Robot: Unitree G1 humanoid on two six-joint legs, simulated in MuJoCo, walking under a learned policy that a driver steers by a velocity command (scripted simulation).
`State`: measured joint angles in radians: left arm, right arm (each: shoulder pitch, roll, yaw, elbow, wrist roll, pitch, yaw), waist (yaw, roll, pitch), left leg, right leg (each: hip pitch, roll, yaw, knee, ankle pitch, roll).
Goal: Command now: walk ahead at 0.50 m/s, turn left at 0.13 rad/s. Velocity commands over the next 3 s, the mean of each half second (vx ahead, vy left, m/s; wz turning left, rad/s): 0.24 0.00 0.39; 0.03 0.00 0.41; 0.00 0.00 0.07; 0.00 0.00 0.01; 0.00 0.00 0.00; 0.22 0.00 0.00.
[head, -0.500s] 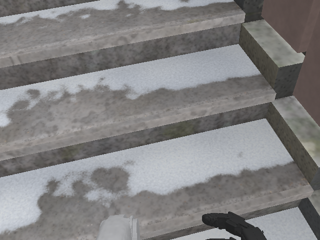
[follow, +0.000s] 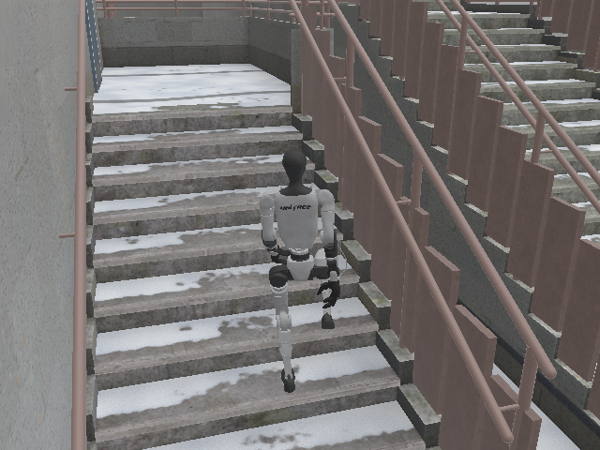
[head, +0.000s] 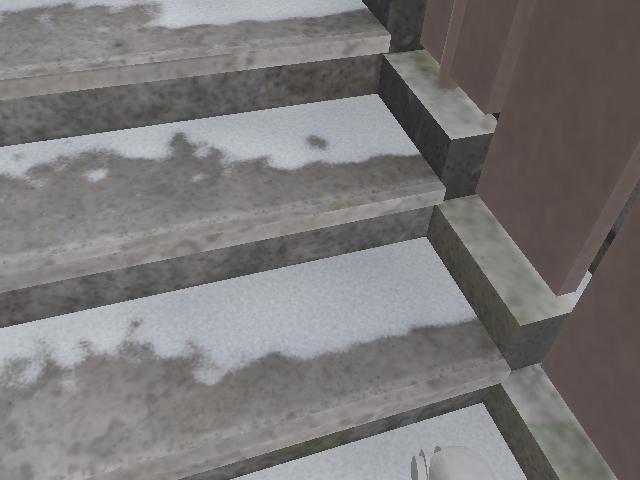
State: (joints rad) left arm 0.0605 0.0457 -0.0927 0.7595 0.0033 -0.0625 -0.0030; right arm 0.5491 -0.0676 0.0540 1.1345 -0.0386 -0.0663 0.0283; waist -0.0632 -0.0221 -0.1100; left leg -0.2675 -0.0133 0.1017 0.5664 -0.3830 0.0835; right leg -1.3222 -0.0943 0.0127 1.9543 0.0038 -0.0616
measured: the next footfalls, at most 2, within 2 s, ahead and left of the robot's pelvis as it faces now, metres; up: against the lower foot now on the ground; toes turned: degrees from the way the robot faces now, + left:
right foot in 0.20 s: +0.36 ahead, -0.13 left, +0.16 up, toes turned -1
left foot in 0.74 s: +0.31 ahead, +0.17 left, +0.16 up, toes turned +27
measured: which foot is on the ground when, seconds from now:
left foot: down 0.00-0.20, up 0.22-0.72, down 0.74-1.00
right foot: up 0.00-0.18, down 0.20-0.74, up 0.76-1.00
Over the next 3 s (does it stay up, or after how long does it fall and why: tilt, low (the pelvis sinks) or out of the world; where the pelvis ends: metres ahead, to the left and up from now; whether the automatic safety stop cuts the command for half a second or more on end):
stays up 0.35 0.10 0.16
